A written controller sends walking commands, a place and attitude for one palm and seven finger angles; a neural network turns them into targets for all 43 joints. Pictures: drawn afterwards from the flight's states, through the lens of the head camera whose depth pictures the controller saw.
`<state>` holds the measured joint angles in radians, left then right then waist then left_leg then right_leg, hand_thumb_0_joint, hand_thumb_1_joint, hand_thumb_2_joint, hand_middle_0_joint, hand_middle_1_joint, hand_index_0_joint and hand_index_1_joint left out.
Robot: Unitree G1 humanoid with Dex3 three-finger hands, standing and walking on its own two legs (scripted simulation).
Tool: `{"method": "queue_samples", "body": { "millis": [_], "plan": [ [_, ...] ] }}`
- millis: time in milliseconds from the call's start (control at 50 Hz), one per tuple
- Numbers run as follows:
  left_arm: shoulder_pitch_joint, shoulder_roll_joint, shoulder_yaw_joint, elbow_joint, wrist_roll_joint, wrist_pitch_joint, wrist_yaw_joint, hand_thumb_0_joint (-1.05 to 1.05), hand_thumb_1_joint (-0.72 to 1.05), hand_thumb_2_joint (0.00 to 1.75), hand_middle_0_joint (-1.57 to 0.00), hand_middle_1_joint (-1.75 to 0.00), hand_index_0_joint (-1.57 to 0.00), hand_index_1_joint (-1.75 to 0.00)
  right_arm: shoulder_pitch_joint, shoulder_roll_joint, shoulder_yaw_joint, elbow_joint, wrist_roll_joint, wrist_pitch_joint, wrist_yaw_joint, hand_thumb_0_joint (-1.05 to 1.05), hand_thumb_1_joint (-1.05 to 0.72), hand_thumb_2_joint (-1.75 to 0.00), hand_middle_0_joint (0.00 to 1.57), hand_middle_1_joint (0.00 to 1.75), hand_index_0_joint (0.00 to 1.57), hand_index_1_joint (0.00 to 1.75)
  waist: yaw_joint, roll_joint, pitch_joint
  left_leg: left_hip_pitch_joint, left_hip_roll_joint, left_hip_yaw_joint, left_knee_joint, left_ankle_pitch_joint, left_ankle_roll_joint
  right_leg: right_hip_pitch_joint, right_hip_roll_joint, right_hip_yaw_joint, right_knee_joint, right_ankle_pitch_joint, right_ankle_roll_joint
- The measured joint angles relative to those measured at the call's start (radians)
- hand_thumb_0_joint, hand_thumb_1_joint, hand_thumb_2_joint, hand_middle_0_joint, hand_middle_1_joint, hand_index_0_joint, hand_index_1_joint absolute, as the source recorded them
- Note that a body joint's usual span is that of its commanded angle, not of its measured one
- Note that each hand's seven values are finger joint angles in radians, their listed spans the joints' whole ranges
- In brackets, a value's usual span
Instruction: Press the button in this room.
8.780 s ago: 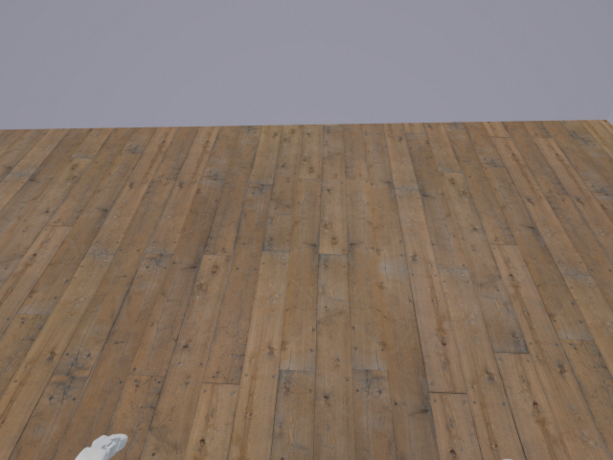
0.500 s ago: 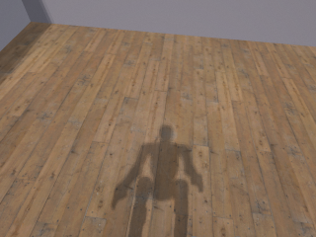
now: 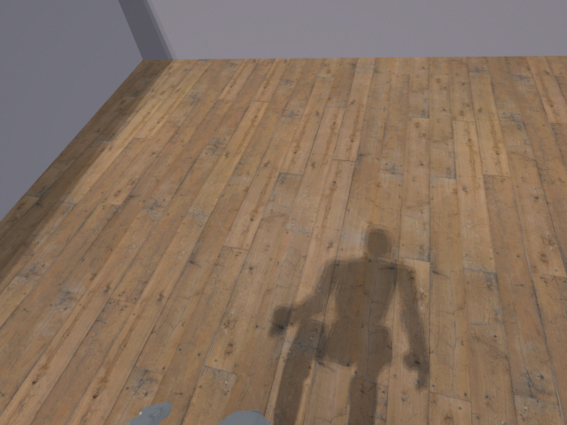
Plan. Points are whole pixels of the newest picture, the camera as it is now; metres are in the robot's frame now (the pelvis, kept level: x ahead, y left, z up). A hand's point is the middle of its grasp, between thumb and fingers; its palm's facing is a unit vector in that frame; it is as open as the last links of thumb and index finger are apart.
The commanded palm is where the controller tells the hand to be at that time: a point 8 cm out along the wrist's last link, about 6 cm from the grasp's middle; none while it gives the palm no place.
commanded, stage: turn or walk to find it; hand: left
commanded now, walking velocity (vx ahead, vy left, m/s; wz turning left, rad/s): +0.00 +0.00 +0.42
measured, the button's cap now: out of the picture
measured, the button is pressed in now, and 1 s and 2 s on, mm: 0 0 0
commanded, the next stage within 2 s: none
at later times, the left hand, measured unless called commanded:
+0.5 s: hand out of the picture -0.08 +0.24 -0.19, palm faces +0.30 -0.92 -0.25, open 7.4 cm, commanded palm none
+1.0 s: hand out of the picture -0.04 +0.19 -0.14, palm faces +0.41 -0.86 -0.29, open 7.4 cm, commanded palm none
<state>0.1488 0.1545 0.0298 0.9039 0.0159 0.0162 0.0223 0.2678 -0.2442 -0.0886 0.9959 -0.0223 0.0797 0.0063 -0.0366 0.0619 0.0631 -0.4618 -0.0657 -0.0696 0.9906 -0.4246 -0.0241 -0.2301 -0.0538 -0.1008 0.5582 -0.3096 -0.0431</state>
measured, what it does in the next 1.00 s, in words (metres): steps on the spot, turning left: left foot, then right foot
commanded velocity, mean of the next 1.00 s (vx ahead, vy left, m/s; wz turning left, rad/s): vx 0.00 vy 0.00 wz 0.42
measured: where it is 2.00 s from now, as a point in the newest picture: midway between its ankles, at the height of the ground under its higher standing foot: outside the picture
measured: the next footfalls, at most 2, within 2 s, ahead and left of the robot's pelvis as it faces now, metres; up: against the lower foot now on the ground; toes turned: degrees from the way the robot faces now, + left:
left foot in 0.44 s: -0.03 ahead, +0.15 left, +0.00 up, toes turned +17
right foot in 0.88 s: +0.03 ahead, -0.09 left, +0.00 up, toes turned +16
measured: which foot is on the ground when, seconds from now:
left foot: up 0.00-0.42, down 0.44-0.88, up 0.90-1.00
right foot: down 0.00-0.44, up 0.46-0.86, down 0.88-1.00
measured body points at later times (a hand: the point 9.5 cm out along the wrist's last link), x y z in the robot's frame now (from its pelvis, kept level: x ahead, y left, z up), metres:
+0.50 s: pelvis -0.03 +0.03 -0.01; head -0.01 +0.05 +0.44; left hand -0.09 +0.29 -0.17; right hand +0.13 -0.19 -0.14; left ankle -0.07 +0.14 -0.74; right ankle -0.01 -0.09 -0.71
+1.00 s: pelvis -0.05 -0.02 +0.00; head -0.01 -0.05 +0.45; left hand -0.06 +0.24 -0.12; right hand +0.08 -0.24 -0.17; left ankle -0.11 +0.11 -0.66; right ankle -0.01 -0.10 -0.74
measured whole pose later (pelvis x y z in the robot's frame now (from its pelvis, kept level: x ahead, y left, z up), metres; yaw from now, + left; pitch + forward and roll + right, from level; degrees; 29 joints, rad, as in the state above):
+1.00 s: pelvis -0.05 -0.02 +0.00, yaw +25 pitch -2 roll +3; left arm 0.17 0.16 0.03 0.91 0.02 0.01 0.02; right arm 0.24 -0.25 -0.09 0.99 -0.02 0.08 0.01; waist -0.02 0.06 0.07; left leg -0.48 -0.04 -0.05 1.08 -0.42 -0.03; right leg -0.24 -0.08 -0.13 0.56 -0.30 -0.03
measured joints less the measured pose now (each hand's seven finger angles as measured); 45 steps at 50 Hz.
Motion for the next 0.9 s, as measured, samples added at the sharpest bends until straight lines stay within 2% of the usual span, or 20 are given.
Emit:
{"method": "queue_samples", "body": {
  "millis": [40, 80, 200, 280, 360, 400, 420, 440, 460, 500, 560, 620, 740, 820, 860, 880, 900],
  "plan": [
    [0.017, -0.007, -0.001, 0.010, -0.001, 0.002, 0.001, 0.00, 0.91, 0.90, -0.21, -0.30, -0.20, -0.30, 0.005, -0.010, -0.006, 0.004, -0.002, 0.002, 0.005, 0.01, -0.91, -0.90, 0.20, 0.30, 0.20, 0.30, -0.002, 0.000, -0.004, -0.031, 0.022, 0.011, 0.124, 0.045, -0.011, 0.019, -0.008, -0.019, -0.032, 0.016, -0.001],
    [0.031, -0.012, -0.003, 0.020, -0.001, 0.000, 0.001, 0.00, 0.91, 0.90, -0.21, -0.30, -0.20, -0.30, 0.011, -0.016, -0.009, 0.007, -0.002, 0.001, 0.007, 0.01, -0.91, -0.90, 0.20, 0.30, 0.20, 0.30, -0.004, -0.001, -0.006, -0.039, 0.046, 0.012, 0.182, 0.085, -0.025, 0.032, -0.014, -0.041, -0.055, 0.028, -0.003],
    [0.072, -0.010, 0.004, 0.039, 0.002, -0.011, 0.005, 0.00, 0.91, 0.90, -0.21, -0.30, -0.20, -0.30, 0.006, -0.018, -0.006, 0.026, -0.002, 0.009, 0.006, 0.01, -0.91, -0.90, 0.19, 0.30, 0.20, 0.30, 0.016, -0.015, -0.008, 0.004, 0.097, 0.015, 0.152, 0.088, -0.052, 0.038, -0.032, -0.102, -0.070, 0.033, -0.007],
    [0.096, 0.004, 0.008, 0.054, 0.010, -0.011, 0.003, 0.00, 0.91, 0.90, -0.21, -0.30, -0.20, -0.30, -0.029, -0.012, 0.004, 0.026, 0.002, 0.011, 0.004, 0.01, -0.91, -0.90, 0.19, 0.30, 0.20, 0.30, 0.040, -0.032, 0.003, 0.061, 0.109, 0.048, 0.022, 0.024, -0.053, 0.026, -0.052, -0.133, -0.055, 0.030, 0.000],
    [0.114, 0.029, 0.016, 0.074, 0.016, -0.004, 0.000, 0.00, 0.91, 0.90, -0.21, -0.30, -0.20, -0.30, -0.083, 0.000, 0.018, 0.007, 0.011, -0.004, 0.003, 0.01, -0.91, -0.90, 0.19, 0.30, 0.20, 0.30, 0.066, -0.059, 0.017, 0.133, 0.104, 0.099, -0.168, -0.024, -0.038, 0.001, -0.079, -0.157, -0.017, 0.020, 0.016],
    [0.122, 0.045, 0.022, 0.085, 0.015, 0.001, -0.001, 0.00, 0.91, 0.90, -0.21, -0.30, -0.20, -0.30, -0.106, 0.007, 0.025, -0.010, 0.014, -0.018, 0.002, 0.01, -0.91, -0.90, 0.19, 0.30, 0.20, 0.30, 0.072, -0.072, 0.019, 0.181, 0.096, 0.124, -0.292, 0.020, -0.028, -0.015, -0.095, -0.172, 0.019, 0.006, 0.030],
    [0.129, 0.053, 0.025, 0.089, 0.012, 0.005, -0.001, 0.00, 0.91, 0.90, -0.21, -0.30, -0.20, -0.30, -0.114, 0.009, 0.028, -0.020, 0.015, -0.027, 0.003, 0.01, -0.91, -0.90, 0.19, 0.30, 0.20, 0.30, 0.072, -0.075, 0.016, 0.213, 0.094, 0.134, -0.375, 0.081, -0.022, -0.026, -0.103, -0.180, 0.046, -0.006, 0.039],
    [0.135, 0.062, 0.028, 0.092, 0.007, 0.011, -0.002, 0.00, 0.91, 0.90, -0.21, -0.30, -0.20, -0.30, -0.120, 0.011, 0.030, -0.028, 0.013, -0.039, 0.004, 0.01, -0.91, -0.90, 0.19, 0.30, 0.20, 0.30, 0.073, -0.081, 0.011, 0.233, 0.089, 0.138, -0.429, 0.113, 0.008, -0.045, -0.114, -0.183, 0.087, -0.023, 0.049],
    [0.134, 0.076, 0.033, 0.099, 0.004, 0.022, -0.001, 0.00, 0.91, 0.90, -0.21, -0.30, -0.20, -0.30, -0.131, 0.022, 0.031, -0.032, 0.011, -0.046, 0.003, 0.01, -0.91, -0.90, 0.19, 0.30, 0.20, 0.30, 0.078, -0.103, 0.015, 0.228, 0.075, 0.143, -0.419, 0.109, 0.029, -0.072, -0.121, -0.150, 0.151, -0.092, 0.069],
    [0.131, 0.092, 0.037, 0.108, 0.005, 0.046, 0.002, 0.00, 0.91, 0.90, -0.20, -0.30, -0.20, -0.30, -0.143, 0.039, 0.042, -0.040, 0.007, -0.053, 0.002, 0.01, -0.91, -0.90, 0.19, 0.30, 0.20, 0.30, 0.085, -0.119, 0.015, 0.229, 0.067, 0.143, -0.407, 0.098, 0.045, -0.129, -0.097, -0.069, 0.300, -0.194, 0.089],
    [0.115, 0.098, 0.040, 0.116, 0.005, 0.060, -0.003, 0.01, 0.91, 0.90, -0.20, -0.30, -0.20, -0.30, -0.141, 0.051, 0.052, -0.047, 0.004, -0.056, -0.009, 0.01, -0.91, -0.90, 0.20, 0.30, 0.20, 0.30, 0.078, -0.108, 0.004, 0.245, 0.064, 0.121, -0.453, 0.125, 0.048, -0.190, -0.064, -0.004, 0.460, -0.172, 0.107],
    [0.093, 0.094, 0.037, 0.100, 0.002, 0.050, -0.010, 0.01, 0.91, 0.90, -0.20, -0.30, -0.20, -0.30, -0.137, 0.055, 0.058, -0.046, 0.005, -0.058, -0.012, 0.01, -0.91, -0.90, 0.20, 0.30, 0.20, 0.30, 0.074, -0.095, 0.002, 0.258, 0.056, 0.100, -0.501, 0.161, 0.053, -0.219, -0.054, 0.034, 0.513, -0.123, 0.121],
    [0.042, 0.079, 0.031, 0.062, -0.002, 0.042, -0.008, 0.00, 0.91, 0.90, -0.20, -0.30, -0.20, -0.30, -0.111, 0.059, 0.054, -0.044, 0.003, -0.055, -0.009, 0.01, -0.90, -0.90, 0.20, 0.30, 0.21, 0.30, 0.052, -0.075, 0.003, 0.248, 0.039, 0.067, -0.528, 0.196, 0.048, -0.193, -0.040, 0.067, 0.414, -0.122, 0.133],
    [0.008, 0.061, 0.024, 0.036, -0.007, 0.032, -0.006, 0.00, 0.91, 0.90, -0.20, -0.30, -0.20, -0.30, -0.086, 0.050, 0.043, -0.040, -0.002, -0.044, -0.006, 0.01, -0.90, -0.90, 0.20, 0.30, 0.21, 0.30, 0.027, -0.050, 0.007, 0.210, 0.034, 0.036, -0.499, 0.199, 0.030, -0.121, -0.016, 0.062, 0.228, -0.121, 0.125],
    [0.001, 0.054, 0.019, 0.022, -0.008, 0.017, -0.008, 0.00, 0.91, 0.90, -0.20, -0.30, -0.20, -0.30, -0.069, 0.042, 0.035, -0.035, 0.000, -0.037, -0.005, 0.01, -0.90, -0.90, 0.20, 0.30, 0.21, 0.30, 0.021, -0.040, 0.004, 0.179, 0.029, 0.021, -0.463, 0.190, 0.015, -0.060, -0.004, 0.052, 0.082, -0.037, 0.119],
    [-0.001, 0.045, 0.017, 0.018, -0.005, 0.007, -0.006, 0.00, 0.91, 0.90, -0.20, -0.30, -0.20, -0.30, -0.062, 0.033, 0.030, -0.033, 0.004, -0.034, -0.004, 0.01, -0.90, -0.90, 0.20, 0.30, 0.21, 0.30, 0.020, -0.025, 0.005, 0.158, 0.032, 0.010, -0.430, 0.178, 0.007, -0.042, 0.003, 0.040, 0.035, -0.004, 0.099],
    [-0.004, 0.034, 0.014, 0.016, 0.001, -0.001, -0.005, 0.00, 0.91, 0.90, -0.20, -0.30, -0.20, -0.30, -0.059, 0.024, 0.023, -0.027, 0.006, -0.029, -0.004, 0.01, -0.90, -0.90, 0.20, 0.30, 0.21, 0.30, 0.017, -0.007, 0.012, 0.132, 0.033, -0.002, -0.367, 0.108, 0.004, -0.043, 0.009, 0.025, 0.042, 0.000, 0.068]
  ]
}}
